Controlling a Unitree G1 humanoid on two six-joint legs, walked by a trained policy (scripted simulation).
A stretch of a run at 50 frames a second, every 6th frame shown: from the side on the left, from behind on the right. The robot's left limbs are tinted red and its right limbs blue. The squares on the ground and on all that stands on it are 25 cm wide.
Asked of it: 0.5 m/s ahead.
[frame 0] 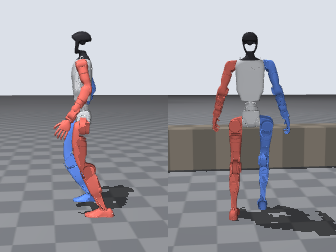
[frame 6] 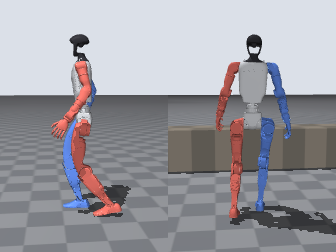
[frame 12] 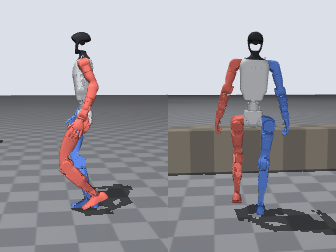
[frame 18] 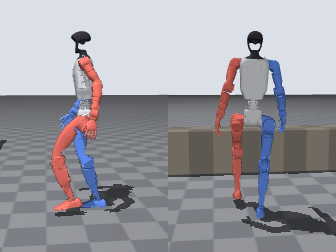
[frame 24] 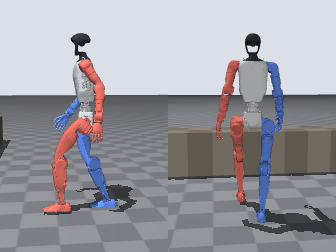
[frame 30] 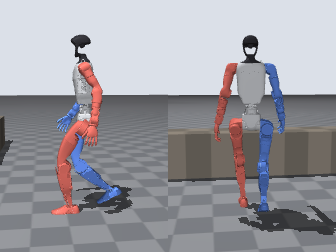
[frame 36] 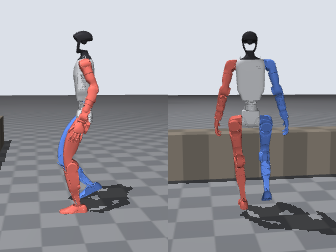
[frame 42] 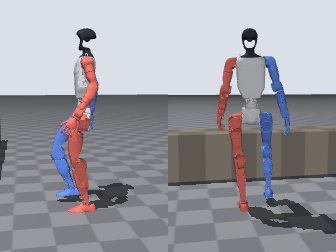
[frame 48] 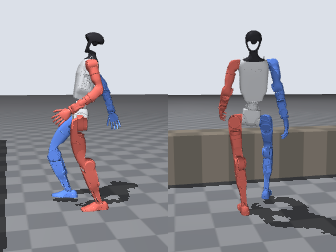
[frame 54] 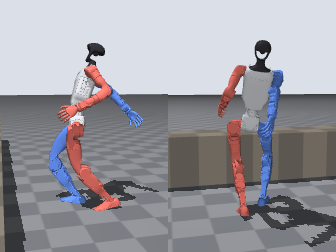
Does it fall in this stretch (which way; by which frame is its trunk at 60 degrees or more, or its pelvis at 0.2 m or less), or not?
no
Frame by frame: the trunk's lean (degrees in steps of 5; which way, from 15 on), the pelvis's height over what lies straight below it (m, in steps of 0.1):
0: 0, 0.8
6: 5, 0.8
12: 5, 0.8
18: 5, 0.8
24: 5, 0.8
30: 5, 0.7
36: 0, 0.8
42: 5, 0.8
48: 15 backward, 0.8
54: 20 backward, 0.7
